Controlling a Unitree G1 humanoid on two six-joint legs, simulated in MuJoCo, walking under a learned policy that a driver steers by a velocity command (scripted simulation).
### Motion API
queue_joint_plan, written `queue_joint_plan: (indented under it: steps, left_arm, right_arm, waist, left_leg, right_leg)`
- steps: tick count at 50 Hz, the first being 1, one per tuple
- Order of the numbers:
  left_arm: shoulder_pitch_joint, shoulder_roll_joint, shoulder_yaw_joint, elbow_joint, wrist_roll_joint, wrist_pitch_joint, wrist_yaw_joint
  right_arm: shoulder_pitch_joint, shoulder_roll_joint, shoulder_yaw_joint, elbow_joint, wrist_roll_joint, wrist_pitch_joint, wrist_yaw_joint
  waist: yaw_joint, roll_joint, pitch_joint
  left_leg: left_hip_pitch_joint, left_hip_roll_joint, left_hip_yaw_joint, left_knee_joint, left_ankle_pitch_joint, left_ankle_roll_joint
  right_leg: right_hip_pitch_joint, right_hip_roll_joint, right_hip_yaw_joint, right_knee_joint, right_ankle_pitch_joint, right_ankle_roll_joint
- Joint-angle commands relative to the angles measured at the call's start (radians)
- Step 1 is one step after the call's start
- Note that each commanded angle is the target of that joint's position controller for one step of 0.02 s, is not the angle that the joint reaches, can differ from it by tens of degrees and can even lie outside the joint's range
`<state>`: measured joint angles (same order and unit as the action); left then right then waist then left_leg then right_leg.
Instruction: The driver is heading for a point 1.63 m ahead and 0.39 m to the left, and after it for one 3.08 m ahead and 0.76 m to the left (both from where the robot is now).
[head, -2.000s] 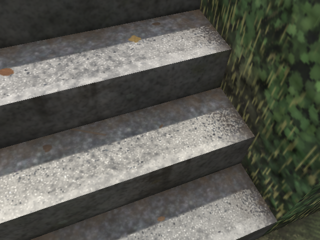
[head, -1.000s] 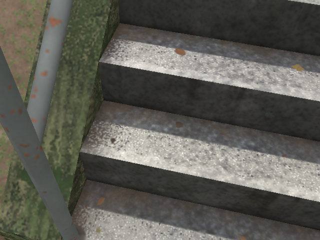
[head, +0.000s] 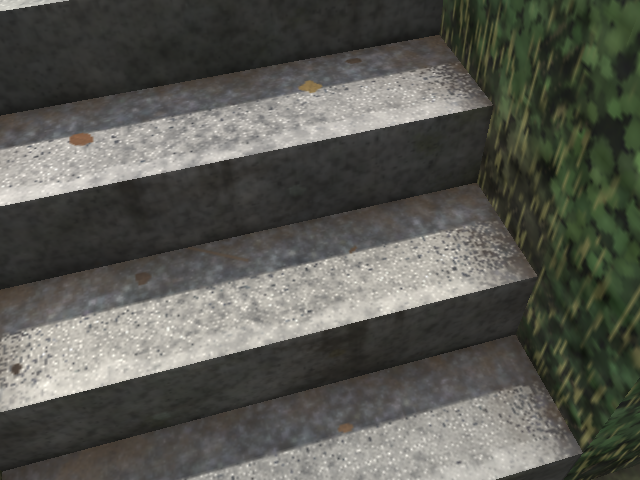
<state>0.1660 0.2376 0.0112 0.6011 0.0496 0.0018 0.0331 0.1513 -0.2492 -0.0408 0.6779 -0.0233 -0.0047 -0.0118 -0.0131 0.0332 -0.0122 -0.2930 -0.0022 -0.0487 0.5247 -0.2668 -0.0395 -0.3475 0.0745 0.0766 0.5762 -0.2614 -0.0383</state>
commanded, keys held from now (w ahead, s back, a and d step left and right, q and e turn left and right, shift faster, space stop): q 0.36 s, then w+q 0.36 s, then w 0.08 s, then w+e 0.20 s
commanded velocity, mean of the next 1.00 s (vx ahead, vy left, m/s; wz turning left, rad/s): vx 0.21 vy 0.00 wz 0.37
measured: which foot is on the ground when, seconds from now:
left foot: down 0.00-0.26, up 0.28-0.50, down 0.52-1.00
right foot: down 0.00-0.52, up 0.54-1.00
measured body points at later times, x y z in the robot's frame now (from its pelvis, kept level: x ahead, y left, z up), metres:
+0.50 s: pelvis -0.01 +0.03 +0.00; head +0.01 +0.06 +0.45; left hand +0.04 +0.34 -0.11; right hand +0.24 -0.17 -0.07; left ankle -0.04 +0.13 -0.72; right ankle +0.02 -0.10 -0.73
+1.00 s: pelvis +0.10 +0.09 +0.01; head +0.11 +0.10 +0.46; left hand +0.21 +0.39 -0.06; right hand +0.30 -0.10 -0.10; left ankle -0.04 +0.13 -0.72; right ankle +0.18 +0.03 -0.70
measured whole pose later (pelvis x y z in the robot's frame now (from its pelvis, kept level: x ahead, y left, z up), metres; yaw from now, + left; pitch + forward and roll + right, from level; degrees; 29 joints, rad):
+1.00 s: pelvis +0.10 +0.09 +0.01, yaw +25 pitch +2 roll -1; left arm 0.06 0.21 0.02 0.62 0.00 -0.05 -0.01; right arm 0.29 -0.23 -0.03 0.69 0.00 -0.03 -0.04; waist -0.02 0.01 -0.01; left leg -0.08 -0.07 -0.10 0.48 -0.36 0.09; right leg -0.47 0.02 -0.10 0.76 -0.26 -0.06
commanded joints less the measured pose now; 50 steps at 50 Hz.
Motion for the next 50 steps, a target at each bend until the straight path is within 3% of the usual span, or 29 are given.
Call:
queue_joint_plan:
  steps: [1, 3, 6, 11, 13, 14, 15, 16, 17, 19, 20, 22, 23, 24, 25, 26, 27, 28, 29, 30, 32, 34, 36, 37, 39, 42, 45, 48, 50]
  left_arm:
    - [0.113, 0.109, 0.026, -0.045, 0.019, -0.039, -0.001]
    - [-0.013, 0.157, 0.044, -0.06, 0.005, -0.037, 0.02]
    - [-0.001, 0.132, 0.042, -0.079, -0.001, -0.012, 0.033]
    - [0.049, 0.117, 0.056, -0.087, -0.02, -0.006, 0.03]
    - [0.095, 0.159, 0.075, -0.07, -0.023, -0.005, 0.031]
    - [0.095, 0.17, 0.08, -0.069, -0.023, -0.013, 0.033]
    - [0.106, 0.17, 0.079, -0.073, -0.02, -0.022, 0.036]
    - [0.089, 0.174, 0.082, -0.071, -0.021, -0.03, 0.037]
    - [0.028, 0.188, 0.087, -0.073, -0.031, -0.033, 0.041]
    - [0.013, 0.22, 0.094, -0.052, -0.037, -0.025, 0.048]
    - [0.045, 0.142, 0.069, -0.032, 0.003, -0.011, 0.024]
    - [0.034, 0.172, 0.08, -0.029, 0.011, 0.0, -0.012]
    - [-0.021, 0.24, 0.105, -0.036, -0.064, -0.007, 0.005]
    - [-0.025, 0.229, 0.1, -0.033, -0.077, -0.01, 0.014]
    - [-0.027, 0.189, 0.09, -0.035, -0.063, -0.003, 0.017]
    - [-0.015, 0.12, 0.072, -0.033, -0.045, -0.003, 0.012]
    - [-0.08, 0.043, 0.045, -0.107, -0.01, -0.009, 0.007]
    - [-0.114, 0.107, 0.059, -0.132, -0.036, -0.04, 0.005]
    - [-0.125, 0.16, 0.076, -0.12, -0.064, -0.063, -0.001]
    - [-0.115, 0.179, 0.083, -0.102, -0.06, -0.076, -0.004]
    - [-0.096, 0.164, 0.087, -0.07, -0.022, -0.085, 0.005]
    - [-0.109, 0.118, 0.072, -0.046, -0.01, -0.09, -0.003]
    - [-0.16, 0.063, 0.051, -0.04, -0.012, -0.087, -0.007]
    - [-0.168, 0.031, 0.038, -0.034, -0.008, -0.083, -0.009]
    - [-0.146, 0.019, 0.027, -0.02, -0.03, -0.065, -0.01]
    - [-0.207, 0.05, 0.028, -0.048, -0.04, -0.07, -0.026]
    - [-0.26, 0.064, 0.032, -0.088, -0.042, -0.07, -0.038]
    - [-0.146, 0.074, 0.043, -0.068, -0.045, -0.07, -0.037]
    - [0.042, 0.09, 0.061, -0.022, -0.05, -0.06, -0.036]
  right_arm:
    - [-0.081, -0.189, -0.041, -0.084, 0.003, -0.029, 0.005]
    - [-0.094, -0.122, -0.031, -0.102, 0.012, -0.04, 0.013]
    - [-0.085, -0.145, -0.038, -0.122, 0.014, -0.055, 0.022]
    - [-0.068, -0.126, -0.038, -0.174, 0.029, -0.044, 0.011]
    - [-0.042, -0.108, -0.036, -0.19, 0.027, -0.038, 0.006]
    - [-0.027, -0.117, -0.041, -0.19, 0.017, -0.034, 0.004]
    - [-0.041, -0.138, -0.051, -0.197, 0.018, -0.029, 0.009]
    - [-0.021, -0.145, -0.057, -0.189, 0.027, -0.015, 0.011]
    - [-0.006, -0.125, -0.051, -0.183, 0.029, 0.003, 0.009]
    - [-0.047, -0.084, -0.03, -0.192, 0.022, 0.015, 0.008]
    - [-0.013, -0.067, -0.021, -0.179, -0.037, 0.043, 0.032]
    - [-0.018, -0.082, -0.028, -0.177, 0.009, 0.061, 0.053]
    - [-0.049, -0.086, -0.031, -0.186, 0.067, 0.044, 0.037]
    - [-0.007, -0.082, -0.03, -0.172, 0.062, 0.036, 0.03]
    - [0.065, -0.085, -0.03, -0.146, 0.034, 0.035, 0.017]
    - [0.171, -0.12, -0.047, -0.111, 0.03, 0.031, 0.007]
    - [0.254, -0.26, -0.076, -0.13, 0.017, 0.018, -0.01]
    - [0.242, -0.286, -0.085, -0.159, 0.011, -0.017, -0.004]
    - [0.188, -0.248, -0.074, -0.155, 0.012, -0.039, -0.002]
    - [0.146, -0.203, -0.062, -0.154, 0.023, -0.046, -0.006]
    - [0.078, -0.168, -0.047, -0.16, 0.02, -0.042, -0.019]
    - [0.085, -0.153, -0.043, -0.145, 0.012, -0.047, -0.036]
    - [0.108, -0.142, -0.041, -0.127, 0.028, -0.048, -0.047]
    - [0.132, -0.13, -0.04, -0.111, 0.039, -0.049, -0.053]
    - [0.156, -0.109, -0.036, -0.094, 0.035, -0.048, -0.048]
    - [0.176, -0.106, -0.033, -0.079, 0.034, -0.043, -0.033]
    - [0.196, -0.129, -0.037, -0.062, 0.027, -0.04, -0.033]
    - [0.091, -0.141, -0.032, -0.081, 0.015, -0.037, -0.029]
    - [-0.001, -0.15, -0.034, -0.085, 0.025, -0.05, -0.024]
  waist:
    - [0.121, 0.082, -0.034]
    - [0.053, 0.075, -0.019]
    - [0.058, 0.112, -0.036]
    - [0.047, 0.011, -0.055]
    - [0.031, -0.181, -0.044]
    - [0.033, -0.274, -0.06]
    - [0.054, -0.239, -0.072]
    - [0.04, -0.144, -0.072]
    - [0.011, -0.091, -0.061]
    - [0.033, -0.075, -0.082]
    - [0.031, -0.095, -0.068]
    - [0.046, -0.215, -0.088]
    - [0.03, -0.163, -0.082]
    - [0.008, -0.141, -0.091]
    - [-0.008, -0.119, -0.095]
    - [-0.032, 0.0, -0.091]
    - [-0.052, 0.274, -0.047]
    - [-0.084, 0.225, -0.053]
    - [-0.053, 0.143, 0.025]
    - [-0.02, 0.098, 0.064]
    - [0.019, 0.056, 0.053]
    - [0.022, 0.03, -0.002]
    - [0.007, 0.025, -0.016]
    - [-0.004, 0.042, -0.051]
    - [-0.013, 0.122, -0.087]
    - [-0.036, 0.12, -0.053]
    - [-0.053, 0.114, -0.022]
    - [0.034, 0.097, -0.101]
    - [0.139, 0.088, -0.18]
  left_leg:
    - [0.046, 0.149, -0.183, -0.11, 0.186, 0.147]
    - [-0.054, 0.122, -0.208, -0.158, 0.059, 0.147]
    - [-0.044, 0.111, -0.239, -0.113, 0.145, 0.14]
    - [-0.128, 0.058, -0.239, 0.033, 0.149, 0.117]
    - [-0.273, -0.032, -0.092, 0.235, 0.04, 0.038]
    - [-0.326, -0.044, -0.026, 0.407, -0.22, 0.0]
    - [-0.386, -0.002, -0.023, 0.628, -0.377, -0.027]
    - [-0.405, 0.024, -0.043, 0.734, -0.376, -0.038]
    - [-0.381, 0.064, -0.061, 0.7, -0.313, -0.033]
    - [-0.301, 0.077, 0.009, 0.57, -0.202, -0.029]
    - [-0.181, 0.038, 0.048, 0.444, -0.207, 0.004]
    - [-0.064, -0.004, 0.121, 0.278, -0.193, 0.028]
    - [-0.041, 0.011, 0.124, 0.225, -0.068, 0.037]
    - [0.031, -0.003, 0.136, 0.127, -0.051, 0.056]
    - [0.112, -0.039, 0.157, 0.058, -0.106, 0.073]
    - [0.237, -0.021, 0.075, -0.027, -0.124, 0.11]
    - [0.357, 0.264, -0.464, -0.167, -0.19, 0.259]
    - [0.277, 0.363, -0.726, -0.325, -0.321, 0.411]
    - [0.244, 0.353, -0.678, -0.359, -0.394, 0.392]
    - [0.209, 0.316, -0.585, -0.347, -0.335, 0.339]
    - [0.132, 0.225, -0.408, -0.313, -0.076, 0.27]
    - [0.112, 0.167, -0.28, -0.278, 0.19, 0.245]
    - [0.13, 0.122, -0.206, -0.212, 0.423, 0.215]
    - [0.151, 0.124, -0.182, -0.185, 0.506, 0.199]
    - [0.165, 0.131, -0.187, -0.177, 0.489, 0.205]
    - [0.268, 0.22, -0.293, -0.183, 0.434, 0.245]
    - [0.442, 0.278, -0.327, -0.142, 0.642, 0.261]
    - [0.338, 0.194, -0.161, -0.004, 1.285, 0.213]
    - [0.291, 0.177, -0.129, 0.17, 1.327, 0.215]
  right_leg:
    - [0.022, -0.074, 0.038, -0.127, -0.091, 0.033]
    - [0.102, -0.065, -0.002, -0.045, -0.012, 0.058]
    - [0.095, -0.063, -0.027, -0.011, -0.01, 0.038]
    - [0.142, -0.101, -0.009, -0.037, 0.01, -0.016]
    - [0.217, -0.258, 0.16, -0.157, 0.117, -0.125]
    - [0.239, -0.417, 0.297, -0.212, 0.3, -0.227]
    - [0.258, -0.51, 0.363, -0.214, 0.47, -0.303]
    - [0.247, -0.513, 0.32, -0.2, 0.531, -0.304]
    - [0.209, -0.473, 0.228, -0.196, 0.512, -0.25]
    - [0.17, -0.393, 0.072, -0.209, 0.424, -0.183]
    - [0.117, -0.334, -0.027, -0.218, 0.407, -0.158]
    - [0.104, -0.286, -0.098, -0.217, 0.182, -0.111]
    - [0.066, -0.32, -0.059, -0.216, 0.033, -0.125]
    - [0.046, -0.336, -0.058, -0.197, -0.062, -0.114]
    - [0.01, -0.31, -0.095, -0.122, -0.132, -0.089]
    - [-0.11, -0.253, -0.181, 0.099, -0.221, -0.032]
    - [-0.498, -0.123, -0.234, 0.544, -0.394, 0.07]
    - [-0.583, -0.067, -0.005, 0.663, -0.382, 0.075]
    - [-0.622, -0.103, 0.032, 0.68, -0.269, 0.067]
    - [-0.612, -0.127, 0.03, 0.643, -0.154, 0.06]
    - [-0.493, -0.141, 0.009, 0.57, 0.009, 0.077]
    - [-0.395, -0.108, -0.035, 0.494, 0.137, 0.089]
    - [-0.342, -0.071, -0.068, 0.338, 0.214, 0.099]
    - [-0.308, -0.051, -0.081, 0.307, 0.235, 0.102]
    - [-0.241, -0.042, -0.103, 0.296, 0.163, 0.106]
    - [-0.328, -0.081, -0.086, 0.284, 0.05, 0.077]
    - [-0.48, -0.096, -0.129, 0.383, -0.121, 0.034]
    - [-0.152, -0.055, -0.19, 0.23, -0.091, -0.033]
    - [0.107, -0.059, -0.165, -0.031, 0.187, -0.067]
